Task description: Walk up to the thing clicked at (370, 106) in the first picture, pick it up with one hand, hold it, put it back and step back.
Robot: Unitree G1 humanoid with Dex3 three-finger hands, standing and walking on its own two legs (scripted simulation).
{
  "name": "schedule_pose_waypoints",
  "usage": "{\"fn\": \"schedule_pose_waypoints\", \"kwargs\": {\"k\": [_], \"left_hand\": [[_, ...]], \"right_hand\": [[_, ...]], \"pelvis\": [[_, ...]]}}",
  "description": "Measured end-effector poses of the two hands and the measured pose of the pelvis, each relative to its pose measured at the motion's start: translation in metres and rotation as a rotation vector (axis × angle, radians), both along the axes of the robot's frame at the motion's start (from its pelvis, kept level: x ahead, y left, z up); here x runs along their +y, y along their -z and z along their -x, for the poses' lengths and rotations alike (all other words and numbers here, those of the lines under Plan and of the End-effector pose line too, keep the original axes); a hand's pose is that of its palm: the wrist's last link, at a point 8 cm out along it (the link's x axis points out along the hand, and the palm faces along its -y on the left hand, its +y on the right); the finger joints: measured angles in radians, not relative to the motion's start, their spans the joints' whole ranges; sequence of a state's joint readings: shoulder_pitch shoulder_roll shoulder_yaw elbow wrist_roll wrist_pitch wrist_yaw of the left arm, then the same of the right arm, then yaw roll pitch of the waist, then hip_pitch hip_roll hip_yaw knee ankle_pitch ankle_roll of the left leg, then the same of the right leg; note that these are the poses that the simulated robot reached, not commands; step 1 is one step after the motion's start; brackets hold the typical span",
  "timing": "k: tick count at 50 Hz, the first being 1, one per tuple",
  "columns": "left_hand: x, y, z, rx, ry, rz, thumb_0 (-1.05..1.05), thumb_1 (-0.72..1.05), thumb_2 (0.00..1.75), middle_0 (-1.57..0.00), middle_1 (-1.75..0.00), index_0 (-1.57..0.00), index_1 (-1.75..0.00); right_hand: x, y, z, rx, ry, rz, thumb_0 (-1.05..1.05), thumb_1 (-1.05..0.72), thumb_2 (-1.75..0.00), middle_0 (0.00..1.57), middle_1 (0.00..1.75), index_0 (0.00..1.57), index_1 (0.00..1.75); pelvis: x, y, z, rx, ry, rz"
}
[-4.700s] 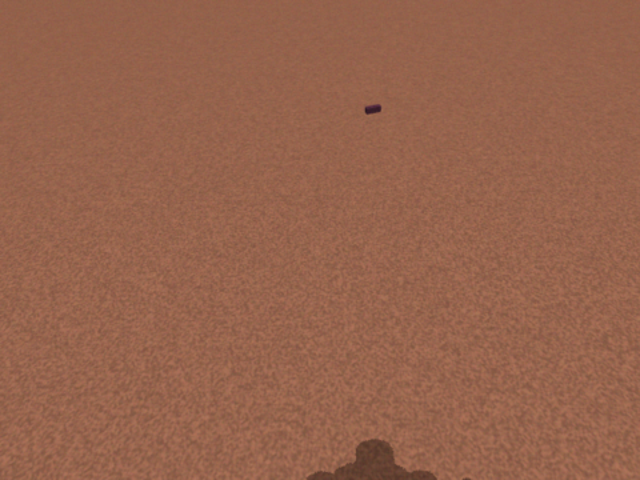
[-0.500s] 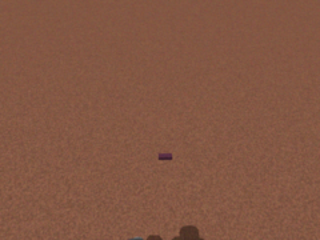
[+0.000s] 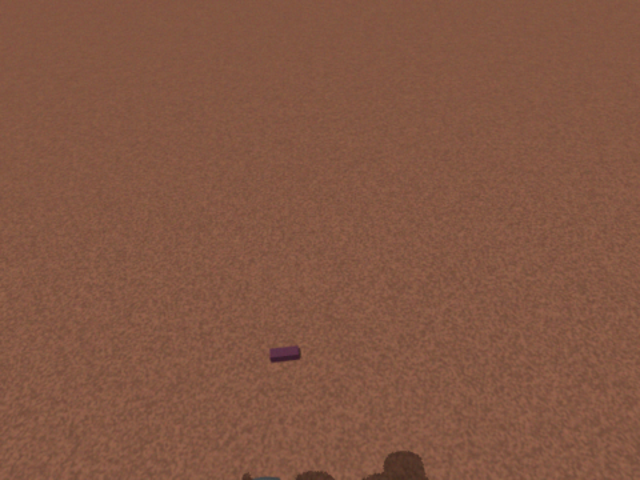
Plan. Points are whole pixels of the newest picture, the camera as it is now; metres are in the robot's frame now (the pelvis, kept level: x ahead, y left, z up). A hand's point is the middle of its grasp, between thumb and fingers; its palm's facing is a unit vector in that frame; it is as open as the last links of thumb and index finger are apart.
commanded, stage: walk up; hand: left
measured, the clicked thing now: (284, 354) +0.64 +0.20 -0.73
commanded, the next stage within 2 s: none
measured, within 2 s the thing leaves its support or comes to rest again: neither
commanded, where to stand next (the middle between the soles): +0.30 -0.07 m, yaw +5 degrees
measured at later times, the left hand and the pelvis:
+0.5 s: hand (216, 456) +0.20 +0.19 -0.14, palm faces -0.01 -0.95 -0.31, open 7.4 cm; pelvis +0.15 -0.08 +0.02, yaw +2 degrees
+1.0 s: hand (237, 420) +0.24 +0.17 -0.13, palm faces +0.08 -0.88 -0.46, open 7.4 cm; pelvis +0.22 -0.13 +0.00, yaw +6 degrees
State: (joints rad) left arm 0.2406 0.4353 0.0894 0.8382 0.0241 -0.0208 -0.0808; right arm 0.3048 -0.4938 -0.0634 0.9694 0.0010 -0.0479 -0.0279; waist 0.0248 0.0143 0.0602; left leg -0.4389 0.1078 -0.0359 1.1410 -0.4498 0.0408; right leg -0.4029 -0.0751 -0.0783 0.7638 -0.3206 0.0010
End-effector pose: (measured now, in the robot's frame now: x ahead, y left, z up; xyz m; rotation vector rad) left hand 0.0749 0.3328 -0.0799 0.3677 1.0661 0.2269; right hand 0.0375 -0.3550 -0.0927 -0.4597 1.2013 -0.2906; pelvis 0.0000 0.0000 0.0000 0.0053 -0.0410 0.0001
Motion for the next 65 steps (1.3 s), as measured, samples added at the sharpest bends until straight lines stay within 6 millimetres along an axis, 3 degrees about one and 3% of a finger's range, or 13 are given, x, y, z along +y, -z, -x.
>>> {"fn": "schedule_pose_waypoints", "kwargs": {"k": [5, 10, 16, 21, 26, 29, 32, 35, 39, 44, 53, 65], "left_hand": [[-0.029, -0.005, 0.005, 0.062, -0.042, 0.018, 0.0, 0.9, 0.89, -0.2, -0.3, -0.2, -0.3], [-0.048, 0.005, 0.005, 0.121, -0.077, 0.052, 0.0, 0.9, 0.89, -0.2, -0.3, -0.2, -0.3], [-0.064, 0.033, -0.021, 0.173, -0.092, 0.095, 0.0, 0.9, 0.89, -0.2, -0.3, -0.2, -0.3], [-0.083, 0.031, -0.072, 0.149, -0.043, 0.108, 0.01, 0.9, 0.89, -0.2, -0.3, -0.2, -0.3], [-0.1, 0.018, -0.122, 0.087, -0.019, 0.092, 0.0, 0.91, 0.89, -0.2, -0.3, -0.2, -0.3], [-0.113, 0.012, -0.146, 0.069, -0.018, 0.056, 0.0, 0.91, 0.89, -0.2, -0.3, -0.2, -0.3], [-0.126, 0.013, -0.164, 0.041, -0.026, -0.004, 0.0, 0.9, 0.89, -0.2, -0.3, -0.2, -0.3], [-0.143, 0.01, -0.17, 0.03, -0.04, -0.029, 0.0, 0.91, 0.89, -0.2, -0.3, -0.2, -0.3], [-0.157, -0.002, -0.169, 0.043, -0.063, -0.032, 0.0, 0.9, 0.89, -0.2, -0.3, -0.2, -0.3], [-0.153, -0.008, -0.162, 0.069, -0.101, -0.056, 0.0, 0.9, 0.89, -0.2, -0.3, -0.21, -0.3], [-0.116, 0.02, -0.162, 0.129, -0.145, -0.058, 0.0, 0.9, 0.89, -0.2, -0.3, -0.21, -0.3], [-0.115, 0.023, -0.187, 0.128, -0.118, -0.006, 0.0, 0.9, 0.89, -0.2, -0.3, -0.2, -0.3]], "right_hand": [[0.002, -0.007, -0.056, -0.037, -0.08, -0.071, 0.0, -0.9, -0.9, 0.2, 0.3, 0.2, 0.3], [0.005, -0.014, -0.105, -0.037, -0.141, -0.097, 0.0, -0.9, -0.9, 0.21, 0.3, 0.2, 0.3], [-0.001, -0.018, -0.158, -0.113, -0.17, -0.056, 0.0, -0.9, -0.9, 0.21, 0.31, 0.2, 0.3], [-0.024, -0.034, -0.17, -0.145, -0.113, -0.028, 0.0, -0.9, -0.9, 0.21, 0.31, 0.21, 0.3], [-0.06, -0.04, -0.174, -0.101, -0.097, -0.014, 0.0, -0.9, -0.9, 0.21, 0.31, 0.21, 0.3], [-0.085, -0.031, -0.181, -0.068, -0.081, -0.025, 0.0, -0.89, -0.9, 0.21, 0.31, 0.2, 0.3], [-0.11, -0.007, -0.195, -0.035, -0.071, -0.042, 0.0, -0.89, -0.9, 0.21, 0.31, 0.2, 0.3], [-0.121, 0.012, -0.211, 0.006, -0.066, -0.065, 0.0, -0.9, -0.9, 0.2, 0.3, 0.2, 0.3], [-0.117, 0.019, -0.233, 0.032, -0.091, -0.112, 0.0, -0.9, -0.9, 0.2, 0.3, 0.2, 0.3], [-0.106, 0.02, -0.254, 0.064, -0.121, -0.143, 0.0, -0.9, -0.9, 0.2, 0.3, 0.2, 0.3], [-0.079, 0.015, -0.292, 0.015, -0.142, -0.108, 0.0, -0.9, -0.9, 0.2, 0.3, 0.2, 0.3], [-0.044, 0.008, -0.332, -0.05, -0.141, -0.139, 0.0, -0.9, -0.9, 0.2, 0.3, 0.2, 0.3]], "pelvis": [[-0.021, -0.014, -0.029, 0.011, -0.011, 0.012], [-0.036, -0.017, -0.061, 0.017, -0.024, 0.019], [-0.044, -0.005, -0.101, 0.0, -0.046, -0.002], [-0.06, -0.012, -0.126, -0.016, -0.04, -0.014], [-0.085, -0.018, -0.15, -0.022, -0.036, -0.016], [-0.104, -0.015, -0.165, -0.017, -0.043, -0.011], [-0.128, -0.001, -0.181, -0.01, -0.054, -0.012], [-0.14, 0.004, -0.189, -0.015, -0.062, 0.002], [-0.145, -0.005, -0.199, -0.01, -0.076, 0.009], [-0.145, -0.01, -0.213, -0.001, -0.09, 0.016], [-0.12, 0.004, -0.224, 0.005, -0.106, -0.011], [-0.101, -0.005, -0.239, 0.005, -0.104, 0.013]]}}
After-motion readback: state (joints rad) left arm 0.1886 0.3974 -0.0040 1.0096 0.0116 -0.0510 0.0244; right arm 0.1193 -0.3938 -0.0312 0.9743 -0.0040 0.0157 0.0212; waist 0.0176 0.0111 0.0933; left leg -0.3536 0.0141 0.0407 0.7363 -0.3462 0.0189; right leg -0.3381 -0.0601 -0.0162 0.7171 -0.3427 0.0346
